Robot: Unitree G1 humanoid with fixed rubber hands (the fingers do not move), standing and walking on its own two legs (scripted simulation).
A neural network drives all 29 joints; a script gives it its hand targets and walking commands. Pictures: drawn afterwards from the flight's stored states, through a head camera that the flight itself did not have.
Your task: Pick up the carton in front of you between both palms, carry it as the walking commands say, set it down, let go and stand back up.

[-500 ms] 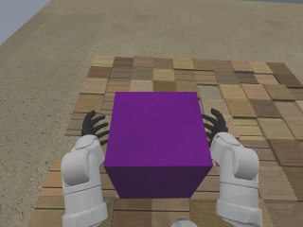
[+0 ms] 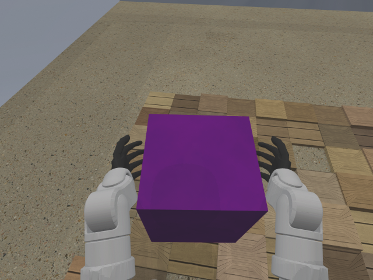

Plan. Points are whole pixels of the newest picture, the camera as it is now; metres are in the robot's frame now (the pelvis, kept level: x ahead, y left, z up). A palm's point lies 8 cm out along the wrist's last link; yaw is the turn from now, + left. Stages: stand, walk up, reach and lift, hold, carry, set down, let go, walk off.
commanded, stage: carry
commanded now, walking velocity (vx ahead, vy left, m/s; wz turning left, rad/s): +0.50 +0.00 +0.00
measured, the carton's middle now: (196, 184) +0.35 +0.01 +0.02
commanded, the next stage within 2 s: none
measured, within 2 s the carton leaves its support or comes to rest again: neither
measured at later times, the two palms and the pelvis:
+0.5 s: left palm (151, 78) +0.69 +0.15 +0.09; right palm (252, 80) +0.68 -0.16 +0.09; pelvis +0.36 +0.00 -0.01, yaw -1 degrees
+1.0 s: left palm (144, 36) +0.95 +0.21 +0.11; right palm (222, 35) +0.93 -0.09 +0.12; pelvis +0.69 +0.07 +0.00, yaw -2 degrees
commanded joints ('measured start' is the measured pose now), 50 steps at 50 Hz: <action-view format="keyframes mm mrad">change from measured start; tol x32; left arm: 1 -419 -624 -571 -30 -111 10 8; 50 -78 -678 -690 -537 -213 211 -17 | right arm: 1 -476 678 626 -27 155 22 -5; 50 -110 701 746 -542 322 222 69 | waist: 1 -58 -152 -362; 5 -112 301 -489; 23 -27 179 -325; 26 62 -319 -504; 50 -50 160 -283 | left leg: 1 365 -133 151 -232 167 20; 5 999 329 -572 -180 483 242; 12 708 226 -302 -313 62 187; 23 617 87 59 -9 820 42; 27 -57 -70 -119 785 -375 -22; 39 359 -52 44 -271 249 -75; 42 712 10 45 -240 155 -84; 45 786 316 -664 -369 163 123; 50 764 213 -305 -336 371 37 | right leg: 1 153 -131 -11 271 1051 -27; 5 -613 68 96 1022 -205 44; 17 -759 -80 40 617 126 38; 24 53 31 -94 78 388 -7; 26 420 -344 639 12 661 -270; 37 41 -187 110 -24 371 -115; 45 -701 6 33 824 -178 70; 50 -680 -76 56 729 76 64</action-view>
